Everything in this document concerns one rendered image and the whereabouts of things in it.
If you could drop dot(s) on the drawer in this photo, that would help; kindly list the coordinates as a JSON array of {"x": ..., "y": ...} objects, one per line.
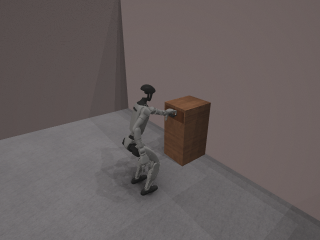
[{"x": 180, "y": 114}]

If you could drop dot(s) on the robot left forearm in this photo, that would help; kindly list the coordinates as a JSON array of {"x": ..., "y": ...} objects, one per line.
[{"x": 160, "y": 112}]

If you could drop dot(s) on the robot right upper arm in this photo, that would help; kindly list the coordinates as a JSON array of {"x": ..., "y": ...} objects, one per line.
[{"x": 144, "y": 114}]

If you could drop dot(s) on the robot right forearm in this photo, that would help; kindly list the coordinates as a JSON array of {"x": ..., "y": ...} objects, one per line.
[{"x": 139, "y": 142}]

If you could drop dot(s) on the robot left upper arm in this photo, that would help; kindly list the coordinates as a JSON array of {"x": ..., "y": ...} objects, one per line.
[{"x": 152, "y": 109}]

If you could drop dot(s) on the right robot thigh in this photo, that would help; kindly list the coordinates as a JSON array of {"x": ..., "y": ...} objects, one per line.
[{"x": 152, "y": 156}]

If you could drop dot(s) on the cabinet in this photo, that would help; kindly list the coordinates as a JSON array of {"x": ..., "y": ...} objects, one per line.
[{"x": 185, "y": 142}]

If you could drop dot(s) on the right robot hand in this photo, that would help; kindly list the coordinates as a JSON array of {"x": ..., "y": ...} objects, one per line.
[{"x": 144, "y": 159}]

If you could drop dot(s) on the left robot shin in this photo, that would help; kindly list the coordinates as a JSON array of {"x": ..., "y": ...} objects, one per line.
[{"x": 139, "y": 169}]

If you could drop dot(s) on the left robot hand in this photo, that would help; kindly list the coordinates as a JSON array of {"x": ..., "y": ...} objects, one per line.
[{"x": 170, "y": 111}]

